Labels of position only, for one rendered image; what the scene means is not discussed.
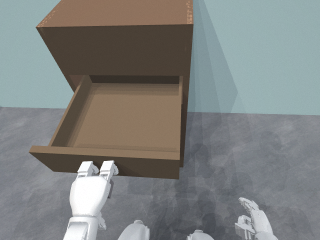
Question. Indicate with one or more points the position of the robot left forearm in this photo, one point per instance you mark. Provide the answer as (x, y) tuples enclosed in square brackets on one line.
[(82, 227)]

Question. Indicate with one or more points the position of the left robot hand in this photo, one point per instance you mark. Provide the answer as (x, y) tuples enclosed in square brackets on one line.
[(88, 193)]

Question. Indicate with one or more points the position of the left robot thigh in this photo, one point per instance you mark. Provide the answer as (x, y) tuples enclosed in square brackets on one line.
[(135, 231)]

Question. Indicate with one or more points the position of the right robot hand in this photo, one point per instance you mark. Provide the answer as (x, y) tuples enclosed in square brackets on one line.
[(247, 227)]

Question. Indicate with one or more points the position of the handle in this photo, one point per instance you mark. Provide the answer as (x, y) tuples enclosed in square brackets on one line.
[(111, 188)]

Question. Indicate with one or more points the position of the drawer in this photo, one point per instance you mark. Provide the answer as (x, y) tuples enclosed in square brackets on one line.
[(133, 120)]

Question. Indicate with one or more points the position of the cabinet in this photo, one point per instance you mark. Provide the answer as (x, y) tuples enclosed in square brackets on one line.
[(123, 38)]

